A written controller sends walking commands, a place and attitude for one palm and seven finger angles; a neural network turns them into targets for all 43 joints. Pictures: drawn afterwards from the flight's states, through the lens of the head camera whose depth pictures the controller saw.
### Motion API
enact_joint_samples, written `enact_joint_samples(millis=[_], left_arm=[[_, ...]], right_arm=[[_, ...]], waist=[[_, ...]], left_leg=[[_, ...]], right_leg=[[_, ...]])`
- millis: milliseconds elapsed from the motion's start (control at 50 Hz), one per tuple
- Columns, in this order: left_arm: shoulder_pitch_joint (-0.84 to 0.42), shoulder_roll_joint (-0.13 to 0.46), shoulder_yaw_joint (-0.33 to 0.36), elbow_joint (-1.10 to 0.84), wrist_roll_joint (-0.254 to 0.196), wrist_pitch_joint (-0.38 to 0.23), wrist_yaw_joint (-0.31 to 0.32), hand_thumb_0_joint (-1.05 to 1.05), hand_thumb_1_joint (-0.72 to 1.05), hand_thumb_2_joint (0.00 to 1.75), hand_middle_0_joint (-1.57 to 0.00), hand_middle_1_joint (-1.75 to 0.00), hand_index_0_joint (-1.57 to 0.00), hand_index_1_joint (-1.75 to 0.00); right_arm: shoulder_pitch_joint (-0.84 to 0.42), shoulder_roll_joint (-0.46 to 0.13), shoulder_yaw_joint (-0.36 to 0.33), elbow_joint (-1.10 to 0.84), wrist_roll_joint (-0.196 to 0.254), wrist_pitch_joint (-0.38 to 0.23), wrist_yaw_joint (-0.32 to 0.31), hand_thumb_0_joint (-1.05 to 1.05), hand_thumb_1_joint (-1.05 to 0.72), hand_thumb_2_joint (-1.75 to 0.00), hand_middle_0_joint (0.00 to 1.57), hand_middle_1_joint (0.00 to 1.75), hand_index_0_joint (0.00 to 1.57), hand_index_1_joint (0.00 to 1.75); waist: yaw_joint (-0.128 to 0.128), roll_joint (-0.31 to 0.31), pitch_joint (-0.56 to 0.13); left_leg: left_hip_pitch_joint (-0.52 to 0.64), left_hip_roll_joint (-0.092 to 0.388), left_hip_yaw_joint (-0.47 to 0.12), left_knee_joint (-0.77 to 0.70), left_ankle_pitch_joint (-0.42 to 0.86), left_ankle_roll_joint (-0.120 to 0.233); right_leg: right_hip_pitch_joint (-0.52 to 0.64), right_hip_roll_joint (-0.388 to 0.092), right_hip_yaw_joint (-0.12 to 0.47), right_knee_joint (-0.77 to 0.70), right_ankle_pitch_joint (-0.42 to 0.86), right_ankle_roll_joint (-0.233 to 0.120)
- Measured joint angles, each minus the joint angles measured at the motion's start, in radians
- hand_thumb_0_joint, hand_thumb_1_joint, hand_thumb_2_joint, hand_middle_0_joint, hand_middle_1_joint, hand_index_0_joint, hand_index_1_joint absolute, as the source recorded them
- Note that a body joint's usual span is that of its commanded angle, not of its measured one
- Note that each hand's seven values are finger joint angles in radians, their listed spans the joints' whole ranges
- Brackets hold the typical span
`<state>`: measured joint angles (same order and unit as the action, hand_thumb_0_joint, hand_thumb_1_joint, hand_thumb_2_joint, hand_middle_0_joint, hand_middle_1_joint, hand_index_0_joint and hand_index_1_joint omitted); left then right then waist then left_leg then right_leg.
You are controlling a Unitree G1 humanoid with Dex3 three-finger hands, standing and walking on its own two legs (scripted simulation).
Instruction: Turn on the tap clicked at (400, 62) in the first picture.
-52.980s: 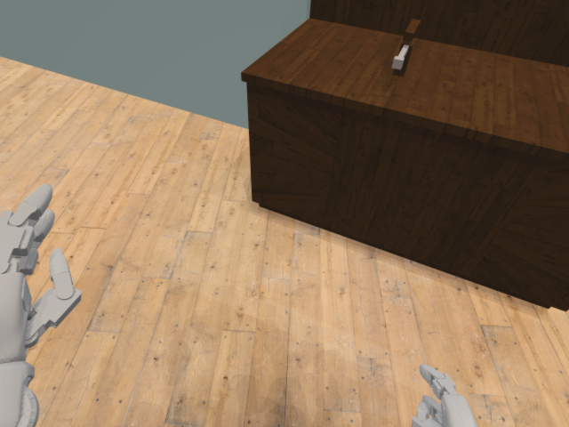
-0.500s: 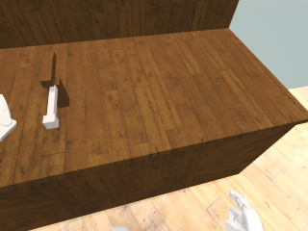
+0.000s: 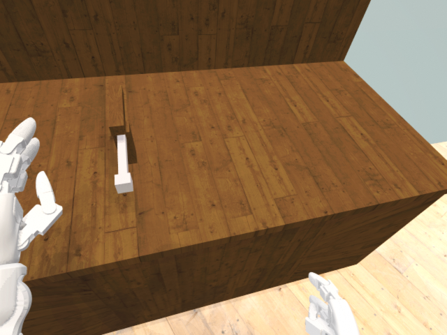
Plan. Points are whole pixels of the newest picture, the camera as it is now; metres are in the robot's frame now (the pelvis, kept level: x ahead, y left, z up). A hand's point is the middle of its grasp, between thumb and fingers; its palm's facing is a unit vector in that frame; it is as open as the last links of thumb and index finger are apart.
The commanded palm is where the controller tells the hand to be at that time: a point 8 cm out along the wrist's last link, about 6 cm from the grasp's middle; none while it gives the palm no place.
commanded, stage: come to a stop and stand still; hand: left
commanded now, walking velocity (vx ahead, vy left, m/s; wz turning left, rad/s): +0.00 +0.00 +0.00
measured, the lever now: (124, 183) +0.35 +0.23 +0.05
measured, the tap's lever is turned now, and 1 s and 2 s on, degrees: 0 0 0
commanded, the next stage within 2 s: look again from close up in 0.34 s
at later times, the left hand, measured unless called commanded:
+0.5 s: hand (62, 202) +0.23 +0.25 +0.16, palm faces +0.38 -0.85 -0.37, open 7.4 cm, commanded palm +0.17 +0.28 +0.18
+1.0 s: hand (84, 210) +0.23 +0.22 +0.16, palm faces +0.38 -0.85 -0.37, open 7.4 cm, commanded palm +0.17 +0.26 +0.18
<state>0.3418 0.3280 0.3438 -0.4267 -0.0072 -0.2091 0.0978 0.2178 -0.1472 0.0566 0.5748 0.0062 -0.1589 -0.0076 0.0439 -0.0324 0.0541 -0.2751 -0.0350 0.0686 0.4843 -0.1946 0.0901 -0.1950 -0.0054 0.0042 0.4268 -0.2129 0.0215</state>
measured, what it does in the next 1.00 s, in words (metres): stands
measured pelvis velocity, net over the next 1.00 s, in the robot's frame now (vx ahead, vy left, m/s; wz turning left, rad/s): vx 0.01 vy -0.03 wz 0.02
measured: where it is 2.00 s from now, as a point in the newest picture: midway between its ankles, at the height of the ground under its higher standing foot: outside the picture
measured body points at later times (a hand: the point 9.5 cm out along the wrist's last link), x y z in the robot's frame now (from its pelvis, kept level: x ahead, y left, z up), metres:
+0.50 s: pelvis +0.02 +0.00 +0.00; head +0.04 +0.03 +0.45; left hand +0.21 +0.29 +0.18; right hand +0.20 -0.22 -0.06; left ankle +0.05 +0.05 -0.74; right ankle +0.01 -0.15 -0.74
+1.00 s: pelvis +0.01 -0.03 +0.00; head +0.02 -0.02 +0.45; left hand +0.20 +0.26 +0.18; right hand +0.19 -0.25 -0.07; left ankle +0.05 +0.05 -0.74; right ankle +0.01 -0.15 -0.74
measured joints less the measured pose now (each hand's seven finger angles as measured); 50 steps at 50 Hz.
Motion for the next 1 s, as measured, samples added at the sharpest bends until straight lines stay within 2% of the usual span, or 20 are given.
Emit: enact_joint_samples(millis=[100,240,560,820,1000], left_arm=[[0.024,0.024,-0.004,-0.029,0.0,-0.004,-0.004,0.02,0.89,0.9,-0.21,-0.3,-0.2,-0.3],[0.038,0.05,0.02,-0.051,-0.012,-0.004,0.003,0.01,0.89,0.9,-0.21,-0.3,-0.2,-0.3],[0.081,0.047,0.004,-0.054,-0.022,0.004,0.009,0.02,0.89,0.9,-0.21,-0.3,-0.21,-0.3],[0.085,0.02,-0.02,-0.011,-0.031,0.021,0.006,0.01,0.89,0.9,-0.21,-0.3,-0.2,-0.3],[0.095,0.026,-0.019,-0.021,-0.036,0.024,0.006,0.01,0.89,0.9,-0.21,-0.3,-0.21,-0.3]], right_arm=[[-0.015,0.01,0.005,-0.012,-0.007,0.001,0.0,0.02,-0.9,-0.9,0.21,0.3,0.21,0.3],[-0.019,-0.013,-0.013,-0.008,-0.004,0.018,-0.003,0.01,-0.9,-0.9,0.21,0.3,0.21,0.3],[-0.008,-0.044,-0.039,-0.007,0.009,0.048,-0.023,0.02,-0.9,-0.9,0.2,0.3,0.21,0.3],[-0.003,-0.053,-0.038,0.007,0.013,0.06,-0.032,0.02,-0.9,-0.9,0.2,0.3,0.21,0.3],[-0.009,-0.063,-0.043,0.004,0.014,0.061,-0.036,0.02,-0.9,-0.9,0.2,0.3,0.21,0.3]], waist=[[-0.006,-0.006,0.007],[-0.008,-0.006,0.016],[-0.024,0.01,0.002],[-0.023,0.036,-0.03],[-0.027,0.04,-0.031]], left_leg=[[0.007,-0.009,0.001,-0.018,0.003,0.006],[0.019,-0.017,-0.003,-0.031,0.001,0.009],[0.029,-0.007,-0.016,-0.036,0.0,-0.008],[0.031,0.017,-0.029,-0.039,0.004,-0.031],[0.024,0.027,-0.033,-0.037,0.006,-0.039]], right_leg=[[0.01,-0.008,0.001,-0.023,0.004,-0.005],[0.029,-0.015,-0.003,-0.048,0.008,0.003],[0.04,-0.006,-0.015,-0.051,0.003,0.01],[0.049,0.02,-0.027,-0.065,0.012,-0.014],[0.044,0.03,-0.03,-0.069,0.016,-0.023]])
